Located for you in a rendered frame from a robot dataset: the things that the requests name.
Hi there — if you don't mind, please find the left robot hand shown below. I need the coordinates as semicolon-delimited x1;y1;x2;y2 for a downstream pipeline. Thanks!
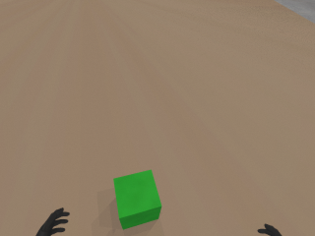
35;207;70;236

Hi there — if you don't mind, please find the carton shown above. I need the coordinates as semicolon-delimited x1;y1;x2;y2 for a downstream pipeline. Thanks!
113;169;162;230

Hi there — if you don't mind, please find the right robot hand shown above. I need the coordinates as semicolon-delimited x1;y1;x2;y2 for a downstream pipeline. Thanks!
257;223;282;236

